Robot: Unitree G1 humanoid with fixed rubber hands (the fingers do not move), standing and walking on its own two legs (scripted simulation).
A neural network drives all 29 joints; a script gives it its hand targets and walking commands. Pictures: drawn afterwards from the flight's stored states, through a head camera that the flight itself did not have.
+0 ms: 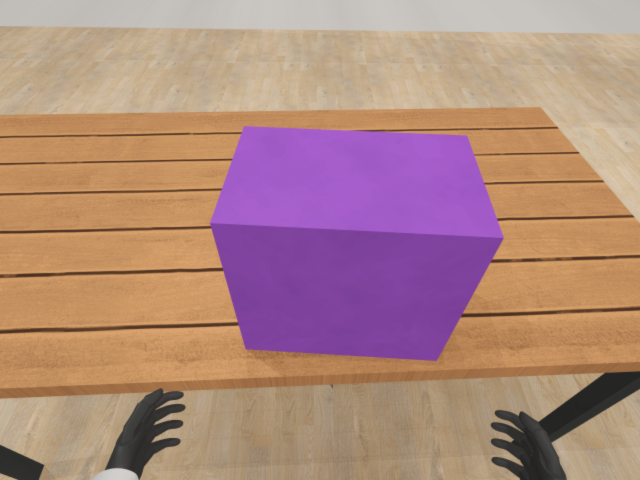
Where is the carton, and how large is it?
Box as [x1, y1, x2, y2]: [210, 126, 503, 360]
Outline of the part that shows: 244,126 210,224 245,348 436,360 503,238 467,136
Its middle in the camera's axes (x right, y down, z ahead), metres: +0.04 +0.01 +0.54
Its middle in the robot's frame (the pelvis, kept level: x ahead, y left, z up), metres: +0.40 -0.02 +0.07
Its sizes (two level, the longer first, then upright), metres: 0.288 0.179 0.271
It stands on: a table, 0.71 m high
